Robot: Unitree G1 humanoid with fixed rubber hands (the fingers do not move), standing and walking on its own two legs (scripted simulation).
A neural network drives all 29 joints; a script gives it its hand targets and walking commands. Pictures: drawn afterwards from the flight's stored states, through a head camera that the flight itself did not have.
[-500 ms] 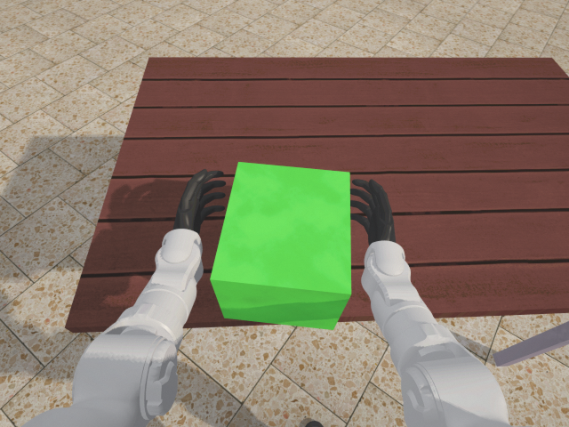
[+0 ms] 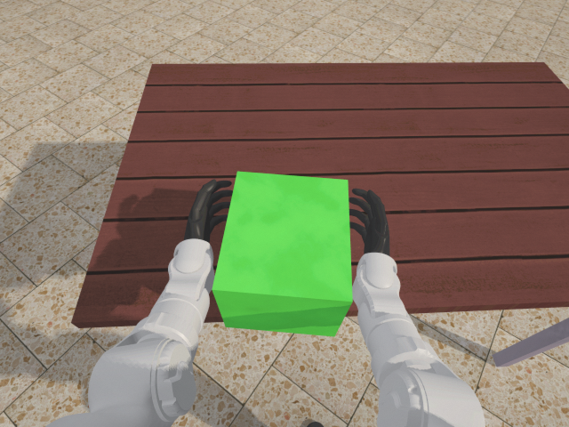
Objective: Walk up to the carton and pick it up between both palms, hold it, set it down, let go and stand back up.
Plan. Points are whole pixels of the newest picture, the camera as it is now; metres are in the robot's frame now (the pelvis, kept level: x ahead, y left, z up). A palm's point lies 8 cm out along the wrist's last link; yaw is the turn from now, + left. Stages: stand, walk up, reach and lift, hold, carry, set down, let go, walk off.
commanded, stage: reach and lift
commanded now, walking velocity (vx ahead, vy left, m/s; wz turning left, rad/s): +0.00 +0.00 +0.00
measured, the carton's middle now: (286, 254) +0.36 -0.02 +0.00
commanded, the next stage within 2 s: none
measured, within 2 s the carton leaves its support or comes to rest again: leaves its support in 1.00 s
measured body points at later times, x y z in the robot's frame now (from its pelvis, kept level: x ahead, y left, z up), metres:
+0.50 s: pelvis +0.00 +0.00 +0.00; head +0.05 +0.00 +0.45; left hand +0.40 +0.11 +0.03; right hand +0.37 -0.16 +0.03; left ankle -0.02 +0.12 -0.74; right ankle +0.05 -0.12 -0.74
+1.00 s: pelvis +0.00 +0.00 +0.00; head +0.05 +0.00 +0.45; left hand +0.41 +0.11 +0.04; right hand +0.38 -0.16 +0.03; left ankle -0.02 +0.12 -0.74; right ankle +0.05 -0.12 -0.74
